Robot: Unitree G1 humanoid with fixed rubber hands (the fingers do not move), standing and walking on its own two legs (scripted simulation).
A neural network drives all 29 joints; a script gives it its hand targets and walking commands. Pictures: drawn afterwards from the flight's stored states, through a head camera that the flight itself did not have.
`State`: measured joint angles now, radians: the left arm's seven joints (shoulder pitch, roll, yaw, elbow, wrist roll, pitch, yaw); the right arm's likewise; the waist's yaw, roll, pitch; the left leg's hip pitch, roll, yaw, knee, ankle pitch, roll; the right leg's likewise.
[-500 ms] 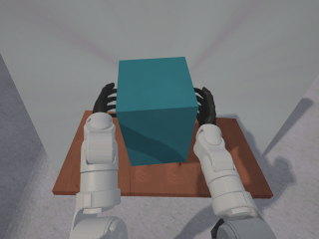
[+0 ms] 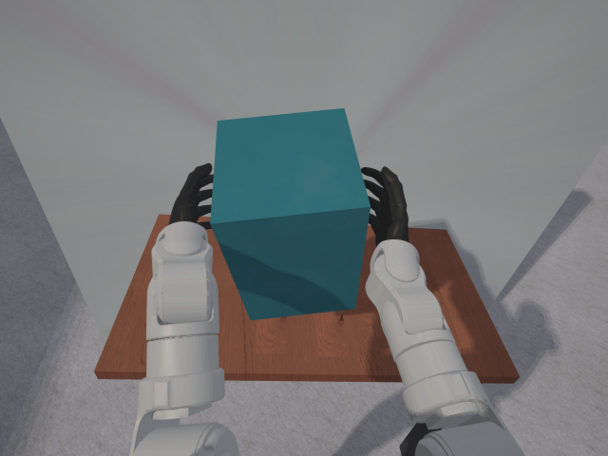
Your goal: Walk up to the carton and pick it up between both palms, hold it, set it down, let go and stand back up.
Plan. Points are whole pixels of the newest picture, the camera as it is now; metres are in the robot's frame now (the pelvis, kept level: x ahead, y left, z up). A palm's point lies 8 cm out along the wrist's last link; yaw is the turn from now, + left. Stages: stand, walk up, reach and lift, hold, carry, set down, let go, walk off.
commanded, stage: hold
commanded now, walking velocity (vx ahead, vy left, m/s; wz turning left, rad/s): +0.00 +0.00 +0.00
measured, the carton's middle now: (293, 224) +0.40 +0.00 +0.14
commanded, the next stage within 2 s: set down in 1.44 s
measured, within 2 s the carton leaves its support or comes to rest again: neither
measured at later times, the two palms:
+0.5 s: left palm (193, 225) +0.36 +0.12 +0.18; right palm (393, 235) +0.35 -0.13 +0.17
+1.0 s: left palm (191, 229) +0.36 +0.12 +0.17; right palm (391, 236) +0.35 -0.12 +0.17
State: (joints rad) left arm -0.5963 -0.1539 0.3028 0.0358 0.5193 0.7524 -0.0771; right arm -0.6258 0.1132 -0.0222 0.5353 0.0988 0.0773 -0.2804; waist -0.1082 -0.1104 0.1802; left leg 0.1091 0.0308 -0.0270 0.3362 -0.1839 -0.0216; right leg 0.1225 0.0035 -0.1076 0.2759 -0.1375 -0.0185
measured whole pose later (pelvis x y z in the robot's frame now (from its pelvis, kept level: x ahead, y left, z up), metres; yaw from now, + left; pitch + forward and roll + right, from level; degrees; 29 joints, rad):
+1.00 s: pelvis +0.00 +0.00 +0.00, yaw +0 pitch -15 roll -1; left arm -0.61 -0.16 0.31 0.07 0.52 0.74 -0.07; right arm -0.63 0.12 -0.05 0.55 0.08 0.07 -0.27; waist -0.10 -0.10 0.18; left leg 0.10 0.03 -0.03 0.33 -0.18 -0.02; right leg 0.11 0.00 -0.11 0.28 -0.13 -0.02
